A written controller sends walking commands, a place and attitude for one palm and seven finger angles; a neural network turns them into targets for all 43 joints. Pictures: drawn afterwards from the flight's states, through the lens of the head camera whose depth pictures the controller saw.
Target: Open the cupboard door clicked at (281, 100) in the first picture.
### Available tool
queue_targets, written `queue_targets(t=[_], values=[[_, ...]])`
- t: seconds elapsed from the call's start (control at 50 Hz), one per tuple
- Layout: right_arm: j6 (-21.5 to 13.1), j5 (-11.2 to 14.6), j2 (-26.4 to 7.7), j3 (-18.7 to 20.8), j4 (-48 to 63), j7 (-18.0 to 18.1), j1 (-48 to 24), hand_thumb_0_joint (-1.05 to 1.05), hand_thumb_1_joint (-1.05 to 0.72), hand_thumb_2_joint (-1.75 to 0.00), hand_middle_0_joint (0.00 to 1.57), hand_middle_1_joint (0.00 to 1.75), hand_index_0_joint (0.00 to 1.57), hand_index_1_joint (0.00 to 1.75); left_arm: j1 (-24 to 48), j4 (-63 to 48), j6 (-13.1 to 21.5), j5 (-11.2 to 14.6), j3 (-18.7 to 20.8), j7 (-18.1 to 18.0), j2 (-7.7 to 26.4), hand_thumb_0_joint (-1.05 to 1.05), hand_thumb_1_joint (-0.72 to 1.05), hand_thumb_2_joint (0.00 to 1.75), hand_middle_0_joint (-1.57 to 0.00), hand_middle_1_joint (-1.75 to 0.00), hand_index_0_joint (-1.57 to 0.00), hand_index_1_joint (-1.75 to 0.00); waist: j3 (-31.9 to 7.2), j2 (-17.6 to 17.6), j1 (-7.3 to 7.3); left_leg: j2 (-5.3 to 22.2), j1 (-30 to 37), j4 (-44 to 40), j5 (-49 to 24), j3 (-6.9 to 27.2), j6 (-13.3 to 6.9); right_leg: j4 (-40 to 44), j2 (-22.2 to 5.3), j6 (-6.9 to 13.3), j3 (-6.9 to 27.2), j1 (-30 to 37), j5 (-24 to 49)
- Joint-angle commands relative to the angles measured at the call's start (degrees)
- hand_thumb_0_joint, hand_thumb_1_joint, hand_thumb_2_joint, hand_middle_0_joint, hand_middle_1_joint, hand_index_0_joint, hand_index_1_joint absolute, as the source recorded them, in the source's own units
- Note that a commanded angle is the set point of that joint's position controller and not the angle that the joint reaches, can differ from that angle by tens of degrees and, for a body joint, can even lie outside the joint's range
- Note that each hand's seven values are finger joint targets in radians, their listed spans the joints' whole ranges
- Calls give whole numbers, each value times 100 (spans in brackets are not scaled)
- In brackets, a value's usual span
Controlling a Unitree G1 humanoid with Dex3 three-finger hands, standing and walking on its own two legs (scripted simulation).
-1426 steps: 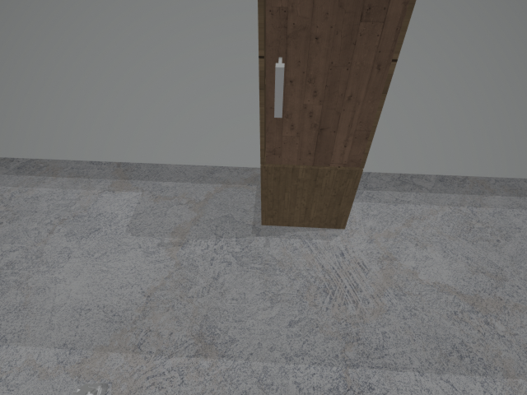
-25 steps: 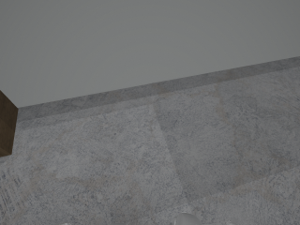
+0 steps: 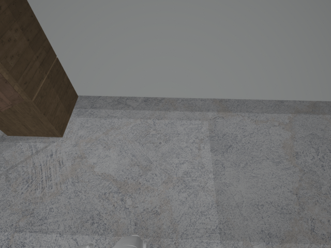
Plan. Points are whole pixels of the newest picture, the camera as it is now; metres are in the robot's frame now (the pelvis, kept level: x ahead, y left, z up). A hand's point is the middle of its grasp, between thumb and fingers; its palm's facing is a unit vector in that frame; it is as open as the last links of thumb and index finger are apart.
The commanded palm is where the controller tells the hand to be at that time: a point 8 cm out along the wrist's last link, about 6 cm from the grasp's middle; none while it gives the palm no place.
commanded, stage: turn to face it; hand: left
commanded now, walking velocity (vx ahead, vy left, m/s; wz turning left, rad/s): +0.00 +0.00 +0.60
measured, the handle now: out of the picture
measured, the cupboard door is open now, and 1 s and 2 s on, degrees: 45 45 45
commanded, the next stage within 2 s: take the last steps up to it in 1.20 s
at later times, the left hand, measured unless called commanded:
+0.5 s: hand out of the picture +0.06 +0.21 -0.15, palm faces +0.27 -0.91 -0.30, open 7.4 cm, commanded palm none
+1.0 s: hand out of the picture -0.08 +0.20 -0.18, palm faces +0.58 -0.77 -0.26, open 7.4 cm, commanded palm none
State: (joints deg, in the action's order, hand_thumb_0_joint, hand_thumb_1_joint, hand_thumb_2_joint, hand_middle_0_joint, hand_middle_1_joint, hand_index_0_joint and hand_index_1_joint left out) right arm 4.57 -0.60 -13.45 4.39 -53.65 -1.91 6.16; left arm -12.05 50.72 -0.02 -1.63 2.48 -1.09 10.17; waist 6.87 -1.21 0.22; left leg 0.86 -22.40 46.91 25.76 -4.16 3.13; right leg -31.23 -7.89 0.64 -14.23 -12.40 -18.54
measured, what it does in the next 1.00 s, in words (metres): steps on the spot, turning left: left foot, then right foot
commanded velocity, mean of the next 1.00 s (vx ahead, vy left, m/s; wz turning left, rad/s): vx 0.00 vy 0.00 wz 0.52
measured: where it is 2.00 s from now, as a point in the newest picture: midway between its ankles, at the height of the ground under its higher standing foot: outside the picture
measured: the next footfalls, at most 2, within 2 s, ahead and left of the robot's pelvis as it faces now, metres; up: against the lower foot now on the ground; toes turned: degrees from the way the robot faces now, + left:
left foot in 0.08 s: +0.04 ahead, +0.12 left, +0.00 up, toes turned +8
right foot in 0.48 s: +0.07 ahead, -0.13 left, +0.00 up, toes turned +13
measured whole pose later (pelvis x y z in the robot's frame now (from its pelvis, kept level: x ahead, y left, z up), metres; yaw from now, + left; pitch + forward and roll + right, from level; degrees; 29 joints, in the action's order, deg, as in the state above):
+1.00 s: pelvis +0.00 -0.02 -0.01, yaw +34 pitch +1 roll +0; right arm 1.2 -1.4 -12.1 2.8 -52.1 0.1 6.6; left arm -11.3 54.2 -3.6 -1.1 4.6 -0.8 14.9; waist 5.5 -2.3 -0.9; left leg -0.6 -17.0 31.7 15.9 -2.6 -1.7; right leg -62.6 -6.1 -3.8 -3.3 -26.6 -27.2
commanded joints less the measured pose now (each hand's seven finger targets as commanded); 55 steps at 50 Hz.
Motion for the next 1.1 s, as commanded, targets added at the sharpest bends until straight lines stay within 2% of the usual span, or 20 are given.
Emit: queue_targets(t=[0.0, 0.02, 0.04, 0.06, 0.08, 0.12, 0.2, 0.32, 0.4, 0.42, 0.46, 0.5, 0.56, 0.7, 0.78, 0.8, 0.82, 0.84, 0.94, 1.08], values=[[-224, -10, -342, 30, 527, 36, 59, 0, -90, -90, 20, 30, 20, 30, -285, -202, 33, 18, 425, -62, 1363, 0, 90, 90, -20, -30, -20, -30, -1012, -892, -60, -56, 592, -1313, -607, -260, -137, 157, -1375, 372, 711, 622, 3015], [-248, -27, -493, 72, 484, 35, 317, 0, -90, -90, 20, 30, 20, 30, -196, -226, 5, 60, 427, -32, 1348, 0, 90, 90, -20, -30, -20, -30, -1066, -580, 128, -19, 1275, -1941, -1190, -194, -217, -316, -1270, 137, 486, 129, 2549], [-299, -72, -989, 194, 431, 54, 701, 0, -90, -90, 20, 30, 20, 30, -178, -344, -32, 92, 401, 2, 1130, 0, 90, 90, -20, -30, -20, -30, -1345, 631, 350, 924, 2197, -2356, -2332, 1091, -655, -1451, -777, -232, 186, -911, 1133], [-283, -93, -1536, 329, 411, 93, 1041, 0, -90, -90, 20, 30, 20, 30, 145, -615, -52, 99, 238, 30, 766, 0, 90, 90, -20, -30, -20, -30, -1291, 2045, 554, 2280, 2565, -2595, -4295, 2789, -1463, -2724, -54, -556, 380, -2237, -1988], [-269, -88, -1536, 310, 285, 149, 1242, 0, -90, -90, 20, 30, 20, 30, 484, -729, -124, 32, 239, -9, 913, 0, 90, 90, -20, -30, -20, -30, -1282, 1303, 620, 2395, 2217, -2610, -3861, 2754, -1750, -3266, -1, -465, 1063, -2317, -1956], [-309, -97, -1269, 240, 435, 268, 750, 0, -90, -90, 20, 30, 20, 30, 587, -536, -154, 54, 287, -15, 883, 0, 90, 90, -20, -30, -20, -30, -1006, 1342, 384, 1827, 1636, -2700, -3336, 2374, -1532, -3661, 30, -485, 1428, -2379, -1189], [-394, -74, -1058, 150, 507, 276, 377, 0, -90, -90, 20, 30, 20, 30, 160, -282, -170, 51, 288, 50, 847, 0, 90, 90, -20, -30, -20, -30, -1052, 720, 34, 1264, 1542, -2701, -3389, 1679, -1244, -3344, 164, -555, 1422, -2011, -422], [-327, -107, -1126, 211, 427, 232, 443, 0, -90, -90, 20, 30, 20, 30, 407, -438, -166, 81, 235, 29, 771, 0, 90, 90, -20, -30, -20, -30, -916, 958, 115, 1135, 1160, -2650, -2810, 1986, -1259, -1861, 456, -530, 1274, -1319, -632], [-271, -73, -1098, 251, 522, 225, 143, 0, -90, -90, 20, 30, 20, 30, -125, -341, -73, 119, 254, 5, 814, 0, 90, 90, -20, -30, -20, -30, -1078, 973, -150, 828, 478, -2140, -2762, 2177, -1018, -49, 750, -423, 1110, 124, 108], [-271, -29, -963, 236, 561, 210, 132, 0, -90, -90, 20, 30, 20, 30, -353, -307, -11, 106, 301, -25, 973, 0, 90, 90, -20, -30, -20, -30, -1180, 571, -264, 542, 55, -1769, -2310, 2040, -763, 813, 513, -362, 1300, 839, 566], [-277, 7, -545, 194, 759, 141, 121, 0, -90, -90, 20, 30, 20, 30, -479, -335, 37, -17, 413, -97, 1773, 0, 90, 90, -20, -30, -20, -30, -1115, -1526, -372, -555, -1209, 817, 988, 638, -101, 1609, -2088, 703, 3463, 1142, 1523], [-146, -58, -624, 236, 514, 129, 159, 0, -90, -90, 20, 30, 20, 30, 9, -402, 59, 57, 290, -129, 1280, 0, 90, 90, -20, -30, -20, -30, -698, -1245, -75, -111, -1197, 2367, 441, 859, -84, 1371, -1579, 811, 2768, 362, 1933], [-92, -29, -447, 153, 377, 38, 298, 0, -90, -90, 20, 30, 20, 30, 353, -501, 65, 43, 216, -125, 998, 0, 90, 90, -20, -30, -20, -30, -682, -1125, 132, 80, -1048, 2250, -197, 516, 52, 1143, -1053, 542, 1411, 383, 2586], [-172, -2, -211, 18, 500, 10, -238, 0, -90, -90, 20, 30, 20, 30, -368, -213, 51, -2, 363, -88, 1318, 0, 90, 90, -20, -30, -20, -30, -817, -1054, -301, -30, -393, -65, 78, -157, 13, 668, -1305, 582, 960, 1046, 3571], [-263, -16, -376, 44, 409, 41, 274, 0, -90, -90, 20, 30, 20, 30, -244, -169, 19, 46, 409, -36, 1371, 0, 90, 90, -20, -30, -20, -30, -1056, -829, 13, -123, 925, -1809, -997, -256, -159, -157, -1209, 183, 589, 525, 3042], [-310, -45, -702, 128, 342, 53, 598, 0, -90, -90, 20, 30, 20, 30, -179, -235, -7, 94, 394, -8, 1261, 0, 90, 90, -20, -30, -20, -30, -1258, -118, 233, 327, 1891, -2236, -2108, 223, -367, -948, -1002, -109, 343, -259, 2321], [-347, -101, -1372, 285, 311, 90, 978, 0, -90, -90, 20, 30, 20, 30, -141, -452, -35, 123, 293, 35, 838, 0, 90, 90, -20, -30, -20, -30, -1464, 1716, 431, 1935, 2741, -2370, -4239, 2375, -1182, -2256, -145, -526, 208, -1824, -1027], [-298, -86, -1556, 297, 182, 141, 1331, 0, -90, -90, 20, 30, 20, 30, 291, -632, -99, 58, 196, -10, 785, 0, 90, 90, -20, -30, -20, -30, -1397, 1474, 590, 2461, 2314, -2503, -4560, 2577, -1717, -2962, 26, -434, 872, -1980, -2115], [-403, -92, -946, 71, 358, 324, 457, 0, -90, -90, 20, 30, 20, 30, 147, -133, -182, 63, 231, 37, 759, 0, 90, 90, -20, -30, -20, -30, -980, 915, 65, 1419, 1561, -2653, -3968, 1492, -1303, -3428, 129, -474, 1364, -1901, -649], [-349, -113, -945, 65, 262, 286, 371, 0, -90, -90, 20, 30, 20, 30, 51, -65, -170, 87, 154, 51, 616, 0, 90, 90, -20, -30, -20, -30, -917, 1001, 47, 1252, 1135, -2643, -3140, 1498, -1277, -1534, 489, -426, 1067, -872, -733]])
